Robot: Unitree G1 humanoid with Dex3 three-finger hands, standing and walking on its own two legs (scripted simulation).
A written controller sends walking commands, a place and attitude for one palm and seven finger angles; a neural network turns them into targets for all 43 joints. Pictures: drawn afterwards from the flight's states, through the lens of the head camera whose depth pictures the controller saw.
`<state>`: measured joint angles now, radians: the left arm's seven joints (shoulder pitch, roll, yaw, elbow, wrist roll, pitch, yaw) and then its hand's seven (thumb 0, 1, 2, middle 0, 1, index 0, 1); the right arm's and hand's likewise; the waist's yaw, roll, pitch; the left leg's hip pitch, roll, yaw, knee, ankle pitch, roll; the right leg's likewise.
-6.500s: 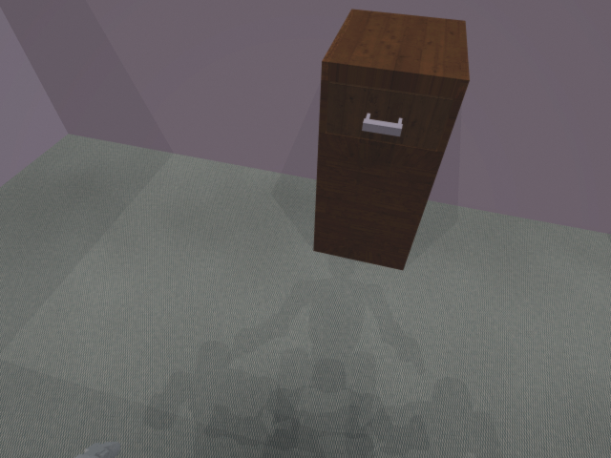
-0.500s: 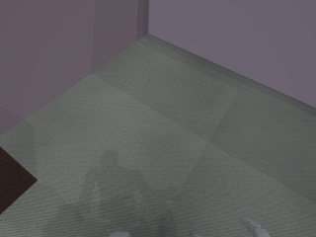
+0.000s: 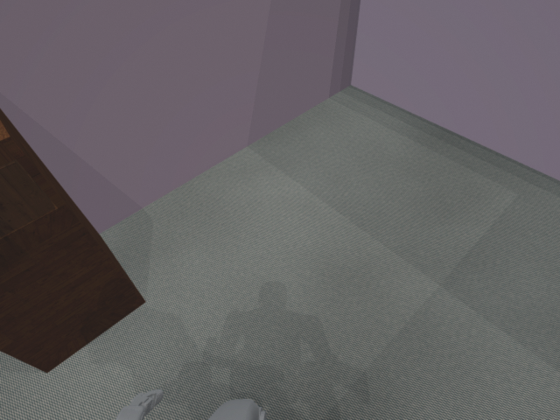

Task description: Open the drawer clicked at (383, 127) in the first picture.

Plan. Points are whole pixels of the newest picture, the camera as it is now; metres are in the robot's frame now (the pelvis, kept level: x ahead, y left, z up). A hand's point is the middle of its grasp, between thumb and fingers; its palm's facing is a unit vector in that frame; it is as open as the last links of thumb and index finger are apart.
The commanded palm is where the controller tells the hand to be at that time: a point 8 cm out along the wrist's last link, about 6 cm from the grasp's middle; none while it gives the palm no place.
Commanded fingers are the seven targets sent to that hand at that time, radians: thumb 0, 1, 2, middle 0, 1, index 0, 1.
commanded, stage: turn to face it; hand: left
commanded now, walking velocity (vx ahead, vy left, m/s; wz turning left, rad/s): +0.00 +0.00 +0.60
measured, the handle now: out of the picture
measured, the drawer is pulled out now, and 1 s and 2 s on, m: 0.00 0.00 0.00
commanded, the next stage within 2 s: take the last steps up to it in 1.04 s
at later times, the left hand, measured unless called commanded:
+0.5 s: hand out of the picture -0.01 +0.29 -0.16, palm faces +0.33 -0.91 -0.26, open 7.4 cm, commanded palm none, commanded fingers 0.00 0.90 0.90 -0.20 -0.30 -0.20 -0.30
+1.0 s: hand out of the picture -0.06 +0.20 -0.14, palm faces +0.55 -0.78 -0.28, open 7.4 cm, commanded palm none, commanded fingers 0.00 0.90 0.90 -0.20 -0.30 -0.20 -0.30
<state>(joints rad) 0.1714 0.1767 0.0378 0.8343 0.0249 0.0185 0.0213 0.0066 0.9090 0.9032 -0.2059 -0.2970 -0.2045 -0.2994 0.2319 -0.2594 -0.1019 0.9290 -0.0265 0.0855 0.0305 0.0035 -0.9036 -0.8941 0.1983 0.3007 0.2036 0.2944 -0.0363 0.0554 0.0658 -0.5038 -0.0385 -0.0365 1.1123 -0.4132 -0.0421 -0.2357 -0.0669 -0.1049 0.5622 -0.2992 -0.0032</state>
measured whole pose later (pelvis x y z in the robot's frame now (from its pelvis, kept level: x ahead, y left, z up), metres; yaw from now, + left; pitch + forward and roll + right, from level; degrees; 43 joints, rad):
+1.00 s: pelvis -0.02 +0.00 +0.01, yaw +34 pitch -2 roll +2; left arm 0.23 0.18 0.03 0.89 0.03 0.02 0.02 0.01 0.91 0.90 -0.21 -0.30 -0.21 -0.30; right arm 0.24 -0.26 -0.10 0.95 -0.02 0.09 0.03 0.00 -0.91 -0.89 0.20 0.30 0.20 0.29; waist -0.02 0.03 0.05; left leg -0.47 0.01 -0.03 1.10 -0.38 -0.06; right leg -0.20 -0.09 -0.13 0.50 -0.27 0.00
